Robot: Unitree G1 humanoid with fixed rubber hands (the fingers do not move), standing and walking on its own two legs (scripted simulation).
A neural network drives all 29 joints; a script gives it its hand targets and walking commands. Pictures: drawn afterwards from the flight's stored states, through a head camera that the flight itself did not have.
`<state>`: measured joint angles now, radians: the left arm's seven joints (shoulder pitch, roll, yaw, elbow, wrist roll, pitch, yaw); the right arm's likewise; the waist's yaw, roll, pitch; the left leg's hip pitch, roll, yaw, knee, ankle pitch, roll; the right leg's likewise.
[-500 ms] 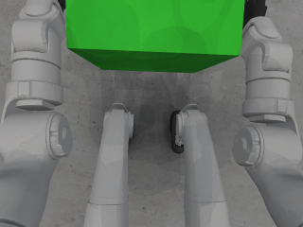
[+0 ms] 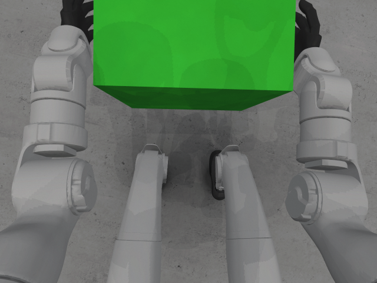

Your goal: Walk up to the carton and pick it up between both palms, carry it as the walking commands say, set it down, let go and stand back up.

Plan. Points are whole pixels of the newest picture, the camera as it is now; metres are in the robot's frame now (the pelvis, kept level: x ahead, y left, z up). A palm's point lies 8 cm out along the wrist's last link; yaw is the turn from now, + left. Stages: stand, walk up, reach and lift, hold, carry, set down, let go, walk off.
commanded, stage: reach and lift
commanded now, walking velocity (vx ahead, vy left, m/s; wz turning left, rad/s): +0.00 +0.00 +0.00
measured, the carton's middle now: (191, 60) +0.50 +0.00 -0.13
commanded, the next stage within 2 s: none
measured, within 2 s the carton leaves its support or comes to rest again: neither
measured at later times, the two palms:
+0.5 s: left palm (46, 14) +0.49 +0.19 +0.05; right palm (339, 43) +0.47 -0.19 +0.04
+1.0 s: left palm out of the picture +0.47 +0.19 +0.15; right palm out of the picture +0.45 -0.19 +0.15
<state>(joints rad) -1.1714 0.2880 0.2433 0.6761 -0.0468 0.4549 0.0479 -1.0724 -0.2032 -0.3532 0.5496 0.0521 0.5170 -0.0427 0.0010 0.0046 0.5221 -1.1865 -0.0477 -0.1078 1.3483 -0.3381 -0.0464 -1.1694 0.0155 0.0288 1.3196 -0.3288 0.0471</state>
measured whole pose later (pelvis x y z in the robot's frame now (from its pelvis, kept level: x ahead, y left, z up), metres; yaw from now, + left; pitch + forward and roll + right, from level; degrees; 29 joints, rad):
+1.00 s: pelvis +0.14 -0.01 +0.14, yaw +0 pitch +11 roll -1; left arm -0.47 0.05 0.30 0.63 0.22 0.51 -0.09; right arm -0.38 0.05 -0.39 0.48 -0.22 0.56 0.09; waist 0.00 -0.02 -0.16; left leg -0.56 0.00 -0.11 0.60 -0.23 -0.04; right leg -0.54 0.01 0.03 0.58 -0.22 0.02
